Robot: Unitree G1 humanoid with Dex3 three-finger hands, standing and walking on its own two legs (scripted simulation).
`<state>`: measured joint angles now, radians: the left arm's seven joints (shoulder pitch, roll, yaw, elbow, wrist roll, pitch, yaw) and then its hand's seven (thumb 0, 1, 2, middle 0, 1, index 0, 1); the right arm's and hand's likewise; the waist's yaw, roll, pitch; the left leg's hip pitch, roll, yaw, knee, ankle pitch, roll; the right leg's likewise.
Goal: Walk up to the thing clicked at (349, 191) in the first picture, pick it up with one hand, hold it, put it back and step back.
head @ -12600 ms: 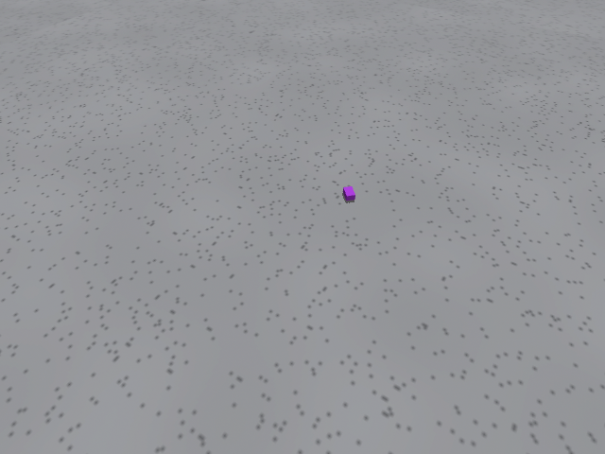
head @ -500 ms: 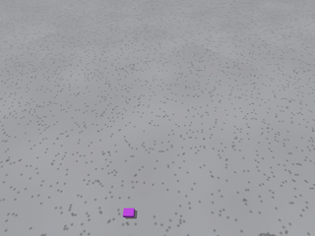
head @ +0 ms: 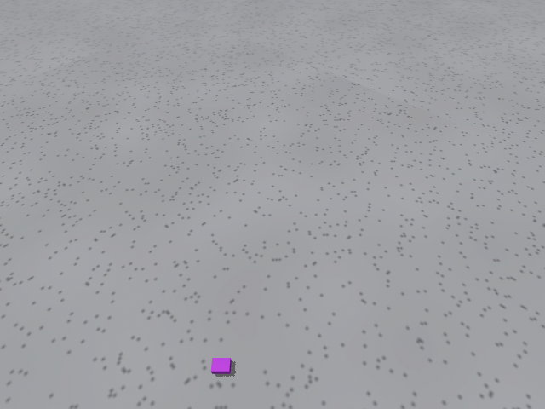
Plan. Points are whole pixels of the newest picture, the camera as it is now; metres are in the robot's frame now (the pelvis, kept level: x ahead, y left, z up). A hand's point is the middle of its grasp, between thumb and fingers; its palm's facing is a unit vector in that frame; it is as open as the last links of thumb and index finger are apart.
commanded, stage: walk up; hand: left
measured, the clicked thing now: (221, 365) +0.40 +0.21 -0.77
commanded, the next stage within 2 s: stand in 0.12 s
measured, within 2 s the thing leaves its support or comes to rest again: neither
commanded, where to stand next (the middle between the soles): +0.01 -0.02 m, yaw -1 degrees
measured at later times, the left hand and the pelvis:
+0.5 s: hand out of the picture +0.07 +0.25 -0.16, palm faces -0.03 -0.94 -0.34, open 7.4 cm; pelvis +0.01 +0.00 +0.00, yaw +0 degrees
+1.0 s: hand out of the picture +0.08 +0.25 -0.16, palm faces -0.03 -0.94 -0.35, open 7.4 cm; pelvis +0.01 +0.00 +0.00, yaw +0 degrees
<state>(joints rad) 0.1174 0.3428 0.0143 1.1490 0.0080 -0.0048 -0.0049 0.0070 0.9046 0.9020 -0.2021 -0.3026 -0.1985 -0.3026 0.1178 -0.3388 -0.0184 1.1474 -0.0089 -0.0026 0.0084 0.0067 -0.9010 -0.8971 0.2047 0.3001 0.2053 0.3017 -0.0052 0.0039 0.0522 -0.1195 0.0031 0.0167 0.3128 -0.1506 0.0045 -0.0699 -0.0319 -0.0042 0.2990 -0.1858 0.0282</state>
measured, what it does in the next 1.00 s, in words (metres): stands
